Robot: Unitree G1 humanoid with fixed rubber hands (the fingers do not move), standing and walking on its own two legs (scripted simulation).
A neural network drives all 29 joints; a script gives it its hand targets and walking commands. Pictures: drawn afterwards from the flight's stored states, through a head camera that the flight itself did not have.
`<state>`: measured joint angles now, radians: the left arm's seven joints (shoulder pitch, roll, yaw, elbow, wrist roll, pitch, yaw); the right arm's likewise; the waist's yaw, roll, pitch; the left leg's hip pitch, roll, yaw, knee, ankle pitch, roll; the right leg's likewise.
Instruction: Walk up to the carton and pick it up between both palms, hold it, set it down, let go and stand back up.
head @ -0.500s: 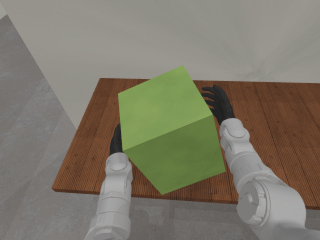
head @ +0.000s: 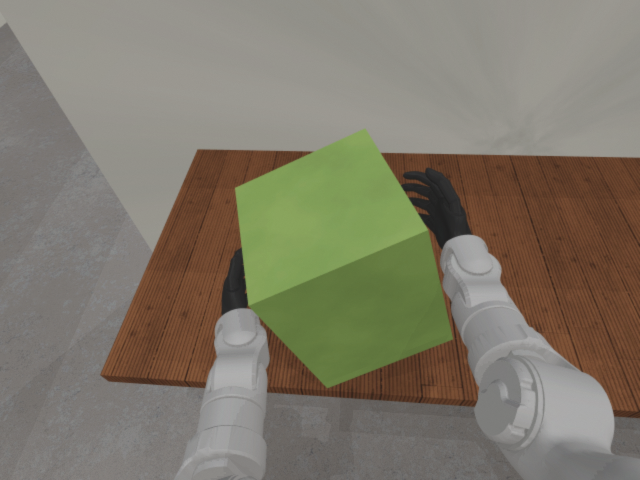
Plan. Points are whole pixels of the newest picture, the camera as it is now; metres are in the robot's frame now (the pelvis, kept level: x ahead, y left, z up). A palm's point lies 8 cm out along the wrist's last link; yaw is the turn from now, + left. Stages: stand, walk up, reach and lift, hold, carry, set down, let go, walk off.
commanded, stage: set down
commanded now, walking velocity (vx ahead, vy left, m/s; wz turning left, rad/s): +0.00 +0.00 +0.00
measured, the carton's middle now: (345, 264) +0.43 +0.00 +0.01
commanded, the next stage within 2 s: none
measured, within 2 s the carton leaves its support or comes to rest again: rests again in 1.76 s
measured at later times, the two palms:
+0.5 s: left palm (236, 307) +0.35 +0.14 +0.02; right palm (448, 230) +0.43 -0.13 +0.08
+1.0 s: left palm (236, 308) +0.35 +0.14 +0.02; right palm (447, 230) +0.43 -0.13 +0.08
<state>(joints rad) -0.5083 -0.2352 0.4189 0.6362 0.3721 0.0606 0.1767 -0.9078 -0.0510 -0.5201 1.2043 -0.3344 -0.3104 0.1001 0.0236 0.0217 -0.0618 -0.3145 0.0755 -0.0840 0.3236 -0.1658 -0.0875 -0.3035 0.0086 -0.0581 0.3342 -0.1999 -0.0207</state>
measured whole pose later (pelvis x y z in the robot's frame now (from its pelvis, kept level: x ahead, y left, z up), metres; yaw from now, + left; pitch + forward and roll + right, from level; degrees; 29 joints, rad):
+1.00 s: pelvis +0.00 +0.01 +0.00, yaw +0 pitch +10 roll +0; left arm -0.52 -0.24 0.44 0.66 0.41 0.03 0.18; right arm -0.91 -0.05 -0.57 1.20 -0.38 -0.31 0.11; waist 0.02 0.01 -0.06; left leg -0.31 0.08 -0.08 0.32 -0.18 -0.09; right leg -0.31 0.01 -0.06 0.33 -0.20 -0.02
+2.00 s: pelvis -0.01 +0.00 -0.01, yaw -2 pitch +22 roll -1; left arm -0.74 -0.09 0.21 1.05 0.03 -0.21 0.25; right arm -1.00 -0.32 0.05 1.45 0.27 -0.33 0.05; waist 0.10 0.05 -0.16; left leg -0.60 0.09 -0.07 0.36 -0.15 -0.10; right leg -0.60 0.03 -0.04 0.38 -0.16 -0.03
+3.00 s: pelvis -0.05 +0.00 -0.01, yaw -2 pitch +16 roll -1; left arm -0.27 -0.09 0.04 0.58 0.01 -0.16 0.24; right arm -0.50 -0.41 0.10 1.14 0.36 -0.43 0.18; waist 0.10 0.04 -0.14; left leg -0.54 0.10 -0.07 0.38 -0.13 -0.10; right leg -0.54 0.03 -0.04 0.38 -0.13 -0.03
